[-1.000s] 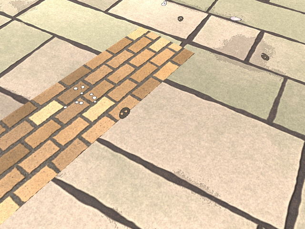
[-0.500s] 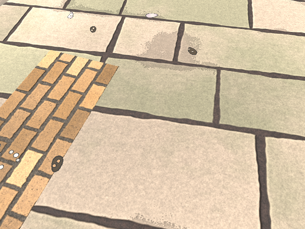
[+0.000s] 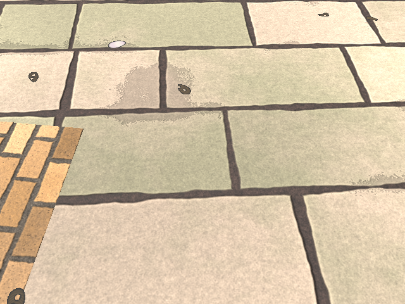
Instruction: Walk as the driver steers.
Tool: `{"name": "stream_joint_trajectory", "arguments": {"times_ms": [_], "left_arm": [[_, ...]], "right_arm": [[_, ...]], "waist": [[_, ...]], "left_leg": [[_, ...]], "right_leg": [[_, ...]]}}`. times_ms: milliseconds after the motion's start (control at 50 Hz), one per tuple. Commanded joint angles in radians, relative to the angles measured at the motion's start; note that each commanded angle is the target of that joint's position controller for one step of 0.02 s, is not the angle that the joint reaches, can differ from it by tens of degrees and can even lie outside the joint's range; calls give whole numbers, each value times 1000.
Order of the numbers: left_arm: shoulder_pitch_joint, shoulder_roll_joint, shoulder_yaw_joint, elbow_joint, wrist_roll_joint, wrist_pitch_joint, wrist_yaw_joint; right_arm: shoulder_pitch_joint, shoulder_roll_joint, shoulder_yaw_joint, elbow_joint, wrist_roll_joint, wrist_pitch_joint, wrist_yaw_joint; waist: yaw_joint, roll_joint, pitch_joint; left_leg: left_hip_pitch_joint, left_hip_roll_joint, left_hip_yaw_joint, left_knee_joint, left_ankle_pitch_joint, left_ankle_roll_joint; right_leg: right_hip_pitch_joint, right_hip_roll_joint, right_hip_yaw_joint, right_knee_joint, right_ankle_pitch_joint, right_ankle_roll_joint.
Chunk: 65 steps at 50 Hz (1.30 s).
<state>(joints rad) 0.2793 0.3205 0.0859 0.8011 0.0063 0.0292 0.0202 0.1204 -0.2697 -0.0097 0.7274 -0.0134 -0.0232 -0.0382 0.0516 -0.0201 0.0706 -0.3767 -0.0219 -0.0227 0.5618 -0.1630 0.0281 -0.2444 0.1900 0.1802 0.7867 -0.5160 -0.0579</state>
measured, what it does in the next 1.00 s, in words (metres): steps on the spot: right foot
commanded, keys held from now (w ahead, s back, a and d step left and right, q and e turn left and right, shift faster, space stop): no key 0.90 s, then s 0.10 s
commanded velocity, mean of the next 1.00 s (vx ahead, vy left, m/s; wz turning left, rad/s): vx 0.01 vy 0.00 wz -0.10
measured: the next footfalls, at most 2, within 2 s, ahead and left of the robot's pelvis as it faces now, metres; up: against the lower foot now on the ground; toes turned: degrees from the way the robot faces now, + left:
right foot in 0.34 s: +0.02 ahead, -0.11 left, +0.00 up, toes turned +1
right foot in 1.68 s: -0.07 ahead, -0.06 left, +0.00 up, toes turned -4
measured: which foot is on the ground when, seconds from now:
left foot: down 0.00-1.00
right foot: up 0.00-0.32, down 0.34-1.00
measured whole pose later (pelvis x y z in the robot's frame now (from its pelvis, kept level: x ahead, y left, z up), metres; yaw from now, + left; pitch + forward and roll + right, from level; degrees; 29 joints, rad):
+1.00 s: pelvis +0.02 -0.01 +0.01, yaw -2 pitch -1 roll +0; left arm 0.27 0.21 -0.01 1.08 0.00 -0.01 0.04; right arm 0.24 -0.21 -0.01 1.10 -0.01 0.01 -0.03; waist -0.01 0.01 0.04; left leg -0.22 0.00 0.00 0.41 -0.16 0.00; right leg -0.09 0.06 0.04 0.40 -0.28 -0.05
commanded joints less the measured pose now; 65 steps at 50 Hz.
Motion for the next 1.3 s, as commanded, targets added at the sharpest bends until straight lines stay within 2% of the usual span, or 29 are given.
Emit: {"name": "stream_joint_trajectory", "arguments": {"times_ms": [20,40,60,80,100,140,200,260,300,320,340,360,380,400,420,460,520,640,900,940,1000,1060,1120,1140,1180,1220,1260,1280,1300], "left_arm": [[98,109,22,-33,27,6,6],[60,97,19,-36,22,15,0],[35,86,16,-44,16,24,-8],[38,77,10,-41,10,31,-16],[41,71,6,-37,5,35,-21],[21,55,-5,-39,0,39,-24],[-19,28,-26,-33,5,49,-21],[-40,32,-36,-20,0,46,-17],[4,19,-44,12,5,31,-13],[-12,38,-46,12,13,19,-9],[-25,84,-45,1,33,4,-2],[-101,120,-42,-3,21,-3,-1],[-157,61,-59,-4,19,-14,-6],[-164,28,-71,5,16,-22,-6],[-144,33,-72,25,15,-26,-2],[-100,43,-71,56,5,-34,5],[-60,31,-73,95,2,-37,7],[-34,21,-75,155,0,-42,11],[25,-14,-89,257,-1,-45,21],[31,-4,-84,262,-2,-45,24],[35,21,-69,251,-3,-37,31],[38,35,-52,228,1,-16,37],[34,54,-34,198,8,7,42],[26,63,-29,185,9,13,43],[-42,80,-22,149,12,21,44],[-97,84,-20,127,19,23,45],[-127,91,-15,130,20,30,48],[-125,86,-13,137,13,37,48],[-46,47,-17,141,4,42,44]], "right_arm": [[136,-130,-35,-38,14,10,-2],[83,-99,-25,-44,7,15,0],[49,-97,-23,-48,1,16,-1],[40,-104,-24,-45,-7,15,-1],[43,-107,-25,-37,-11,13,3],[59,-109,-25,-22,-9,8,8],[74,-123,-28,0,-11,13,14],[93,-150,-39,21,-14,31,26],[88,-151,-40,32,-4,43,27],[120,-142,-39,44,-4,44,26],[131,-105,-30,33,-1,38,31],[128,-56,-16,26,14,37,29],[124,-64,-16,59,3,43,26],[107,-72,-19,69,4,42,28],[107,-75,-20,85,2,37,31],[135,-96,-24,116,-4,26,36],[150,-78,-20,167,2,20,34],[156,-59,-14,243,1,21,26],[171,-34,-7,354,4,27,11],[167,-44,-11,359,5,28,7],[153,-63,-22,347,9,33,-1],[140,-65,-33,324,10,50,-9],[133,-54,-39,300,6,71,-12],[132,-52,-42,293,4,78,-12],[150,-42,-48,285,-7,88,-8],[146,-27,-52,277,-8,99,-5],[177,-20,-50,276,-5,92,-9],[196,-26,-50,279,-8,76,-11],[171,-107,-65,260,-18,55,-14]], "waist": [[-31,97,-189],[-22,73,-140],[-15,123,-117],[-17,170,-114],[-16,178,-123],[-23,169,-142],[-44,194,-137],[-61,215,-120],[-28,177,-106],[-34,132,-92],[-52,10,-107],[-96,-138,-60],[-97,-113,-34],[-100,-89,-21],[-93,-97,-13],[-86,-107,-20],[-76,-26,-9],[-69,19,-17],[-68,19,-25],[-67,18,-15],[-61,8,-52],[-53,-11,-80],[-47,-38,-80],[-47,-51,-78],[-64,-117,-69],[-74,-133,-31],[-102,-110,-23],[-110,-78,-30],[-54,113,-53]], "left_leg": [[314,412,-427,-179,688,273],[253,337,-314,-204,564,224],[226,282,-246,-228,472,185],[203,240,-193,-234,474,173],[195,220,-159,-232,484,168],[205,220,-140,-236,446,172],[186,220,-149,-259,243,172],[161,219,-179,-265,93,170],[99,203,-171,-232,50,129],[46,195,-170,-222,15,81],[-3,151,-122,-138,-47,28],[68,32,-11,-144,-134,-9],[223,55,-22,-133,-107,-13],[252,54,-31,-175,-33,-15],[268,65,-39,-193,18,-17],[264,91,-58,-205,60,-12],[228,94,-61,-222,54,-16],[238,101,-68,-233,74,-16],[259,110,-69,-216,120,-1],[243,115,-66,-190,203,3],[215,105,-45,-111,288,18],[172,82,-23,-20,291,29],[144,49,1,81,241,33],[142,33,12,123,195,34],[160,-8,43,238,-60,44],[127,-25,44,304,-320,54],[121,13,25,131,-240,54],[157,39,-3,-61,-56,49],[189,187,-218,-233,249,65]], "right_leg": [[-206,-46,-37,423,-113,43],[-201,-67,-38,405,-48,56],[-199,-83,-40,375,-1,70],[-175,-75,-53,366,34,85],[-155,-66,-63,343,53,93],[-125,-72,-76,237,55,101],[-49,-107,-119,25,36,89],[27,-120,-166,-158,86,64],[147,-125,-187,-384,245,35],[199,-160,-125,-468,310,14],[229,-311,55,-539,264,-16],[22,-425,167,-570,276,-77],[-101,-409,134,-568,195,-79],[-115,-349,90,-570,136,-41],[-103,-309,60,-571,113,-15],[-61,-280,34,-566,167,0],[-6,-276,18,-544,225,-8],[21,-267,-4,-526,291,-15],[50,-261,-32,-500,406,-12],[58,-264,-38,-466,516,-13],[70,-269,-48,-386,668,-30],[38,-283,-35,-316,748,-61],[-35,-329,14,-302,782,-111],[-67,-352,34,-306,796,-133],[-157,-423,88,-332,843,-186],[-183,-471,115,-353,900,-213],[-104,-434,97,-305,860,-146],[-68,-374,63,-239,742,-83],[-78,-234,-45,-44,474,-20]]}}
Velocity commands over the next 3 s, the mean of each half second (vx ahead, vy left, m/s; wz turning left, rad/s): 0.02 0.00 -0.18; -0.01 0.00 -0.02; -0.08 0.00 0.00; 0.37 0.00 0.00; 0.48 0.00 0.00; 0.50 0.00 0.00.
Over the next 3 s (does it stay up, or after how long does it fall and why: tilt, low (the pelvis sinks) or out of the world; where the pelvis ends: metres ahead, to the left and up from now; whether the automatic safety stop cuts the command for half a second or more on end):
stays up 0.60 0.02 0.02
